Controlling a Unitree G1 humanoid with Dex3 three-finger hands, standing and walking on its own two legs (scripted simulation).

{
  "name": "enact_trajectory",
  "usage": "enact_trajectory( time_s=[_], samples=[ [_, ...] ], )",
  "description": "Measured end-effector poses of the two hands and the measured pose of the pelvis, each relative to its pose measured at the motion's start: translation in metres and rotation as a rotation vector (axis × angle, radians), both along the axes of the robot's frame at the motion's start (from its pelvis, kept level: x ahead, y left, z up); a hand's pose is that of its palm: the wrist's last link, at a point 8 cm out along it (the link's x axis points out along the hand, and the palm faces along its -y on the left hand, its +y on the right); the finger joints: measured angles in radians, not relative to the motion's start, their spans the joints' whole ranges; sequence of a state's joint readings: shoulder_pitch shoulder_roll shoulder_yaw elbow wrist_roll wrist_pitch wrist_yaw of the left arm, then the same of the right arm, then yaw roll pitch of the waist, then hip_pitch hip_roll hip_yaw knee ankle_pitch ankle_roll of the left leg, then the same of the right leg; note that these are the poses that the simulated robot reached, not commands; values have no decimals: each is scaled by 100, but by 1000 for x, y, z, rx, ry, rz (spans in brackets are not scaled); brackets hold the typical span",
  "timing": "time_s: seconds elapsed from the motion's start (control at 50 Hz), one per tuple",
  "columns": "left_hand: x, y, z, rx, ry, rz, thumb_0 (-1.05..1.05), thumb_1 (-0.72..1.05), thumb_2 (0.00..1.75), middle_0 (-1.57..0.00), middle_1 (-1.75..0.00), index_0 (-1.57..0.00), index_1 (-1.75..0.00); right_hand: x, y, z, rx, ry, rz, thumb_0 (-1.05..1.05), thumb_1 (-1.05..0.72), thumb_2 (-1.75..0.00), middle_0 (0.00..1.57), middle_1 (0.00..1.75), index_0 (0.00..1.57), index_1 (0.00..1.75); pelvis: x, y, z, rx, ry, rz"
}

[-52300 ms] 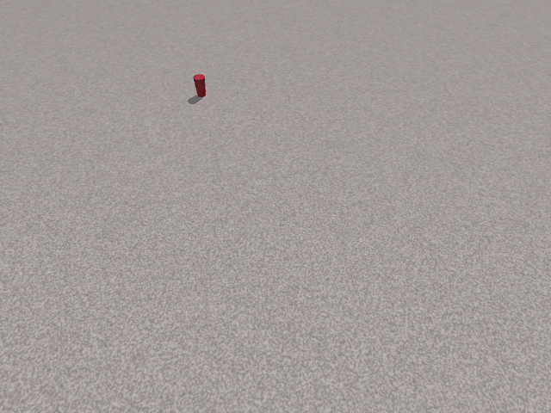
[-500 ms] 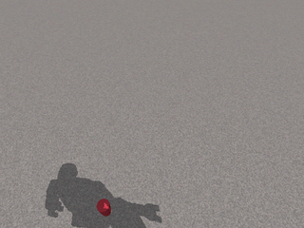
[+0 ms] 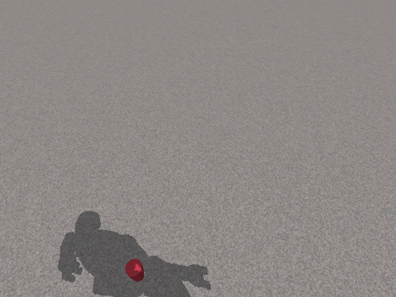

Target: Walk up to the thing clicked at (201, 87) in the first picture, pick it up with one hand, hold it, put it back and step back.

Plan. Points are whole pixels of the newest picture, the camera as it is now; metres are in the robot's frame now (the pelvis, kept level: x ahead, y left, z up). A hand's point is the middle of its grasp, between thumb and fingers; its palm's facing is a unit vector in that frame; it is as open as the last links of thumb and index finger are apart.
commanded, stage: stand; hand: left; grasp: from above
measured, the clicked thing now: (136, 271) +0.36 +0.28 -0.72
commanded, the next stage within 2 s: step back in 0.24 s
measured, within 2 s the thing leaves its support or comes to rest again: neither
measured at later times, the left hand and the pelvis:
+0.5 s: hand out of the picture +0.08 +0.30 -0.17, palm faces -0.01 -0.92 -0.39, open 7.4 cm; pelvis -0.03 +0.04 -0.02, yaw +1 degrees
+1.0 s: hand out of the picture +0.00 +0.33 -0.17, palm faces -0.08 -0.91 -0.41, open 7.4 cm; pelvis -0.11 +0.07 -0.03, yaw -4 degrees
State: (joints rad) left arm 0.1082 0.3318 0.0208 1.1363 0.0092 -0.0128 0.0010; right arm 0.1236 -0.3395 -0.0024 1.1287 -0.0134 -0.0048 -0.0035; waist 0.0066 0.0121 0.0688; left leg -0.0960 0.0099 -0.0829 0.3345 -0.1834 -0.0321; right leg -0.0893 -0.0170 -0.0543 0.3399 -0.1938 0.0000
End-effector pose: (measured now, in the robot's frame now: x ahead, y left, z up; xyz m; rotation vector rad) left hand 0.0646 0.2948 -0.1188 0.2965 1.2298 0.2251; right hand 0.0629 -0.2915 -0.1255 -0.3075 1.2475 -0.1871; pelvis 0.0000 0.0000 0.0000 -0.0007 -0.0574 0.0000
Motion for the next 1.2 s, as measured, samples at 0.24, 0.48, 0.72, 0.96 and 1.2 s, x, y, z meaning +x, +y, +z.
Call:
enact_trajectory(
  time_s=[0.24,0.48,0.72,0.96,1.2],
  samples=[
    [0,0,0,3,13,-6,0,91,90,-20,-30,-20,-30,2,-3,0,-1,9,3,0,-90,-89,21,30,20,29,2,-2,0,-1,9,0],
    [9,45,-10,50,-23,-34,0,90,90,-20,-30,-21,-30,-18,-1,-1,-74,38,-14,0,-91,-89,21,30,20,29,-29,31,-15,0,33,19],
    [11,82,-22,9,-74,-53,0,91,90,-20,-30,-20,-30,-73,54,12,-106,93,-10,0,-90,-89,21,30,21,30,-61,71,-12,-28,48,14],
    [-54,84,-18,62,-8,-101,0,91,90,-20,-30,-20,-30,-67,59,-9,-48,-119,-29,0,-90,-89,21,30,21,30,-99,73,-26,8,11,-68],
    [-108,75,11,80,-78,-92,0,90,90,-20,-30,-21,-30,-121,46,-5,-37,-86,-16,0,-90,-89,21,30,21,29,-150,68,-14,34,29,-55]
  ],
)
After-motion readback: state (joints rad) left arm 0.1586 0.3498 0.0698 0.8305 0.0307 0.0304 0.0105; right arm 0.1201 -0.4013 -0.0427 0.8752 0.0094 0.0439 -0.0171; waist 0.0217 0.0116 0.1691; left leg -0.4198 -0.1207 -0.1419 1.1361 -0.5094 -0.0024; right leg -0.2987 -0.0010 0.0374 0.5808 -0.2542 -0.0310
